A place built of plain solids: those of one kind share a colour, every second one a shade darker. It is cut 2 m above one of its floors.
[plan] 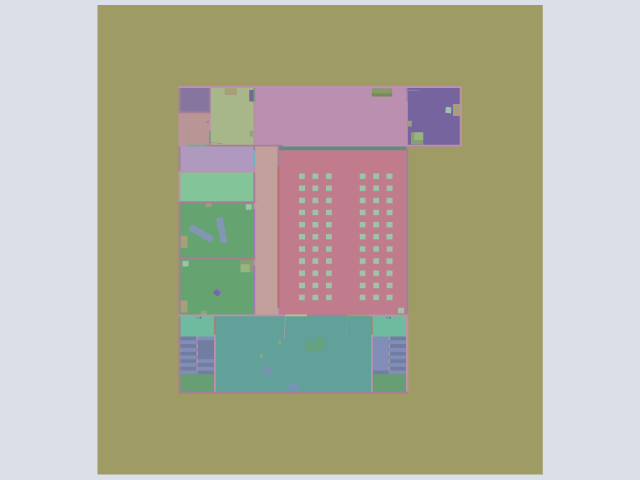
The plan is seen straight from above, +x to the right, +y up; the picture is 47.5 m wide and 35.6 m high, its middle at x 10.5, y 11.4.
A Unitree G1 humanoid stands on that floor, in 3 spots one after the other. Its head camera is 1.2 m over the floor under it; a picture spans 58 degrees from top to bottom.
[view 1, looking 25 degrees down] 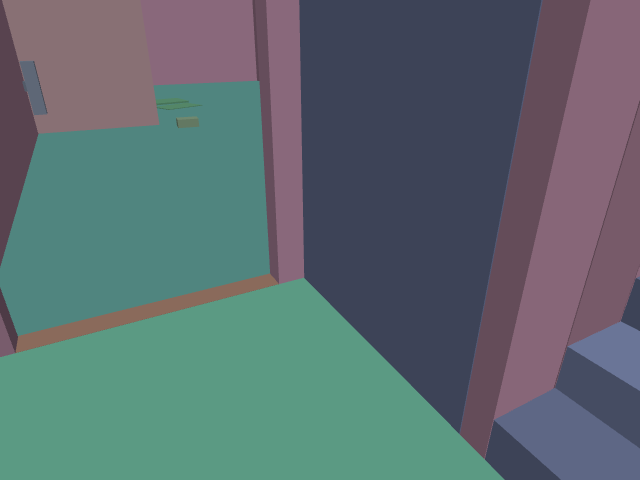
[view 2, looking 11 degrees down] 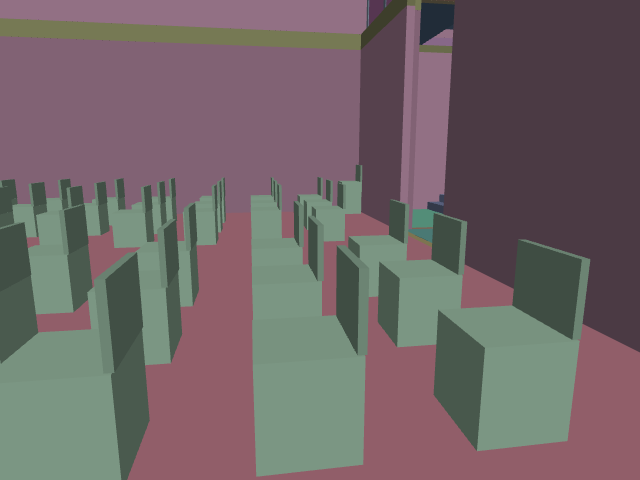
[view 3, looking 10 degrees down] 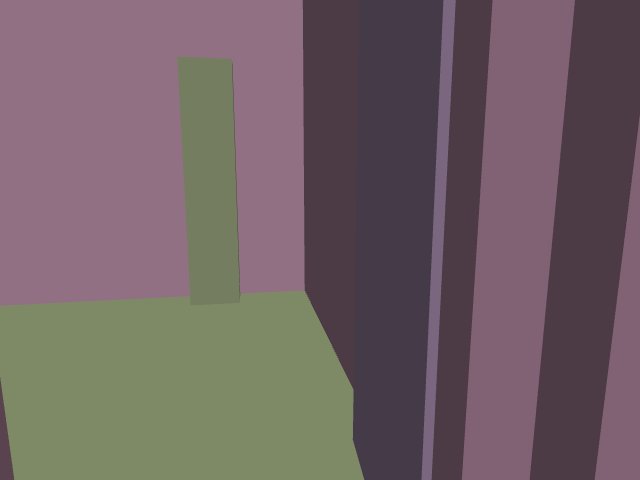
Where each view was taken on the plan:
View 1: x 0.75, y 5.14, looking -28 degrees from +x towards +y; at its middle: stair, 2.12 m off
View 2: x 7.47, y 8.22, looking -9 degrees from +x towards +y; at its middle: stacking_chair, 2.55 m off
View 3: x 1.57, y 19.02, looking -10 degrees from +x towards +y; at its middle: wall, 3.26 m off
